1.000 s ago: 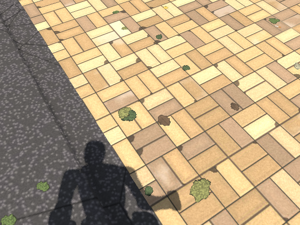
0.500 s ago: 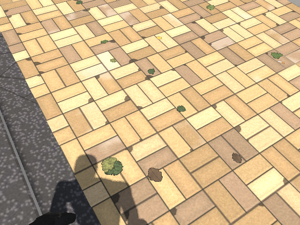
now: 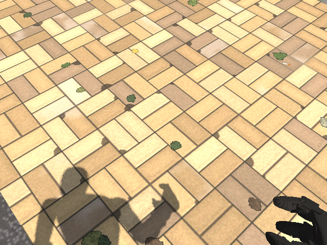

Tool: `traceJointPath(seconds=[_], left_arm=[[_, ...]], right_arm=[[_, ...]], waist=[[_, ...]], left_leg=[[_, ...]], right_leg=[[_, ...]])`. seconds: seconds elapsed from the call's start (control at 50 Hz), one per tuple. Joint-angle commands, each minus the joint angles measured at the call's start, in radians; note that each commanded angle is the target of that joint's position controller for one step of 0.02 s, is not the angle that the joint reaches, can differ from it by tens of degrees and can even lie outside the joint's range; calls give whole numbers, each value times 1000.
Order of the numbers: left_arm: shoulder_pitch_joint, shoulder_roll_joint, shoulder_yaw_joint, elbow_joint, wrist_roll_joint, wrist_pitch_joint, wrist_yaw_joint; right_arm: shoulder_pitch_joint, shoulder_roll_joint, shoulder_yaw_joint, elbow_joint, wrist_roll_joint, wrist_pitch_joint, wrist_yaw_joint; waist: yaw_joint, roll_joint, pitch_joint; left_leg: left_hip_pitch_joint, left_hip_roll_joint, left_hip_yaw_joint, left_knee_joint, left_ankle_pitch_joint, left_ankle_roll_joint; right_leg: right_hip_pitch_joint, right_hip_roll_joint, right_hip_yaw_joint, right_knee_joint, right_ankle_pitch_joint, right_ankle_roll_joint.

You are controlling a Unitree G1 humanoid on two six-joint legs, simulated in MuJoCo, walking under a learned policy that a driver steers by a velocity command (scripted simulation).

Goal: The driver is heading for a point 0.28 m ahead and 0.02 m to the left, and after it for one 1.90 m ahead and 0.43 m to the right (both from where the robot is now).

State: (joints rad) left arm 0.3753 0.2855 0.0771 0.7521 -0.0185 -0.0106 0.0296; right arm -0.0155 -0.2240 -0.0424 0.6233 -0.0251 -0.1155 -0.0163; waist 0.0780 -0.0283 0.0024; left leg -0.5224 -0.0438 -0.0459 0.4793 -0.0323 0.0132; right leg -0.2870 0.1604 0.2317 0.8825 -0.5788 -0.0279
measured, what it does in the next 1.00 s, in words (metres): walks ahead: right foot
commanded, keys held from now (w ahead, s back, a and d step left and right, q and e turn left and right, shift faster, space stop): no key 1.00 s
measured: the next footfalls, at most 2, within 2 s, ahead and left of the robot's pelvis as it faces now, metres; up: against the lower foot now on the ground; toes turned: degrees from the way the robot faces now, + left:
right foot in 0.30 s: +0.12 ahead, -0.14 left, +0.00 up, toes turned -2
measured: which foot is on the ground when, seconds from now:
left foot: down 0.00-1.00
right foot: up 0.00-0.28, down 0.30-1.00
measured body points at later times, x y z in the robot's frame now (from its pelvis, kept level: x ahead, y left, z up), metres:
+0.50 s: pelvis +0.08 -0.02 +0.01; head +0.09 -0.03 +0.46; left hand +0.25 +0.20 -0.09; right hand +0.16 -0.28 -0.12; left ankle +0.13 +0.11 -0.72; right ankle +0.07 -0.14 -0.72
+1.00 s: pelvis +0.11 -0.03 +0.01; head +0.12 -0.03 +0.46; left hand +0.24 +0.21 -0.11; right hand +0.19 -0.29 -0.13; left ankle +0.13 +0.11 -0.72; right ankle +0.08 -0.14 -0.72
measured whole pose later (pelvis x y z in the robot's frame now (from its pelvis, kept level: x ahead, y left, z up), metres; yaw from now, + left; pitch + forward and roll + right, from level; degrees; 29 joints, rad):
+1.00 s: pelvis +0.11 -0.03 +0.01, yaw -4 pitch -1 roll +0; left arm 0.26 0.21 0.05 0.73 0.01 0.01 0.02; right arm 0.16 -0.22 -0.04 0.96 0.00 0.00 -0.02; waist -0.01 0.00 0.03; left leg -0.26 0.03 -0.01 0.57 -0.29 -0.04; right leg -0.20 0.01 0.04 0.57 -0.35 0.00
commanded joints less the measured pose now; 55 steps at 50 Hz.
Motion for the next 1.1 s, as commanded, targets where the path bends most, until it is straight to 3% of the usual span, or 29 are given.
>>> traceJointPath(seconds=[0.02,0.04,0.06,0.1,0.14,0.18,0.24,0.28,0.3,0.32,0.34,0.36,0.4,0.5,0.66,1.1], left_arm=[[70,145,17,-98,2,11,-9],[4,141,20,-113,1,32,-1],[-24,126,21,-122,4,48,4],[-6,64,8,-127,5,59,2],[6,23,-5,-117,17,49,2],[-25,19,-11,-116,21,41,-3],[-42,36,-5,-117,24,48,-13],[-73,43,-3,-138,43,53,-20],[-88,95,3,-165,58,53,-15],[-152,140,9,-167,58,52,-15],[-179,81,-1,-169,58,45,-24],[-194,53,-10,-167,61,37,-28],[-192,56,-11,-166,53,19,-29],[-142,41,-13,-159,38,9,-17],[-138,22,-9,-158,31,10,-20],[-92,19,-2,-36,28,3,-3]], right_arm=[[252,-126,-47,-11,16,31,-2],[197,-99,-30,-13,6,47,-3],[147,-89,-21,-10,2,58,-1],[98,-113,-25,8,-10,66,6],[69,-122,-30,22,-8,64,12],[80,-130,-34,42,3,68,13],[96,-131,-29,64,20,81,16],[138,-92,-12,87,22,84,22],[163,-64,-1,92,9,81,27],[240,-55,-2,99,4,77,30],[204,-81,-7,108,-4,80,24],[180,-99,-13,109,-1,84,19],[197,-113,-19,131,-1,91,9],[214,-95,-18,166,8,78,11],[214,-103,-20,207,18,88,5],[170,-103,-23,353,25,114,-18]], waist=[[-126,175,-352],[-116,113,-252],[-91,98,-171],[-42,136,-94],[-23,153,-119],[-40,169,-166],[-33,165,-176],[-32,141,-128],[-54,46,-109],[-140,-119,-84],[-113,-137,-47],[-108,-127,3],[-102,-105,41],[-89,-9,-7],[-92,25,-42],[-94,24,3]], left_leg=[[711,452,-483,-24,278,273],[569,392,-393,-61,190,247],[430,351,-336,-95,158,238],[222,264,-208,-157,151,211],[170,232,-120,-159,265,214],[201,245,-108,-148,303,225],[187,242,-109,-131,35,196],[107,194,-96,-115,-235,107],[50,141,-50,-38,-367,33],[124,62,42,-4,-355,-14],[240,67,47,13,-265,-36],[260,68,45,15,-222,-38],[254,77,33,9,-194,-30],[264,87,25,7,-119,-24],[317,98,19,42,-15,-20],[343,93,19,10,-49,-22]], right_leg=[[-436,-114,-57,501,-52,80],[-441,-134,-88,490,15,93],[-407,-153,-93,446,45,97],[-260,-165,-140,287,84,93],[-132,-167,-181,91,125,93],[-56,-177,-191,-51,217,89],[78,-165,-215,-260,356,61],[181,-172,-198,-400,417,18],[211,-290,-59,-460,456,-25],[63,-354,2,-494,288,-77],[-76,-316,-9,-543,77,-72],[-118,-279,-34,-552,17,-43],[-114,-247,-69,-524,102,-10],[-10,-227,-100,-436,349,-12],[26,-205,-128,-395,515,-14],[33,-188,-162,-429,480,5]])
Keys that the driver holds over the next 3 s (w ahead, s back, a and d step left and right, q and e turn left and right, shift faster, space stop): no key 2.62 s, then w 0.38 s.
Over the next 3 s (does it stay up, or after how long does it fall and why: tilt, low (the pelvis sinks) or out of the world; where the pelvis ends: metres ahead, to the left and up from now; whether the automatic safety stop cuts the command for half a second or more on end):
stays up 0.19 0.01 0.02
